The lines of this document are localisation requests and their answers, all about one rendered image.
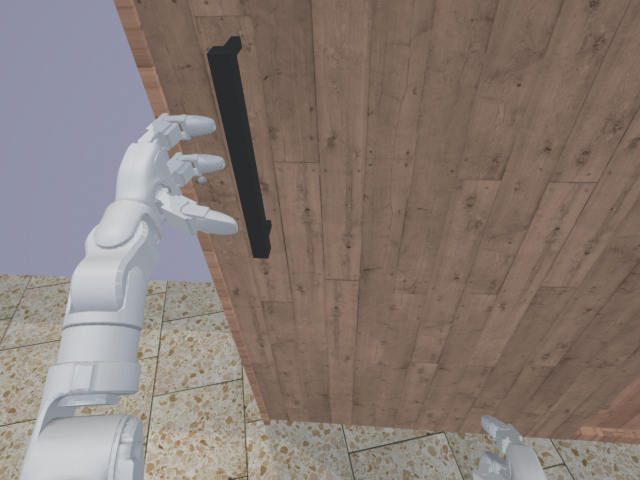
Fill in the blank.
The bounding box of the left robot forearm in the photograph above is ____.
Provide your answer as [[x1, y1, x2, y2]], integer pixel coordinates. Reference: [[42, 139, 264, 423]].
[[19, 200, 163, 480]]

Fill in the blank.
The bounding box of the robot right hand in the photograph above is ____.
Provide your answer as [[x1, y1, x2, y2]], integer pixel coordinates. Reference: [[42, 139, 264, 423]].
[[473, 415, 547, 480]]

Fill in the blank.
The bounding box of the robot left hand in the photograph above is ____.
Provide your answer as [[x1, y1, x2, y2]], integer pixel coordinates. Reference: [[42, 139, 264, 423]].
[[115, 113, 238, 236]]

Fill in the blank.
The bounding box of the handle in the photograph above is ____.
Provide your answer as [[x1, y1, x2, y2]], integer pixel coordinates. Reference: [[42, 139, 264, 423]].
[[207, 36, 272, 259]]

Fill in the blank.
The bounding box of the robot left upper arm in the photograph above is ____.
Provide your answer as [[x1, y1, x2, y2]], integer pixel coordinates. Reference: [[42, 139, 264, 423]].
[[25, 413, 145, 480]]

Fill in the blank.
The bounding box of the wardrobe door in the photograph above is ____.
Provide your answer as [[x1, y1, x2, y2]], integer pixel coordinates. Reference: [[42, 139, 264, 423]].
[[133, 0, 640, 440], [583, 375, 640, 430]]

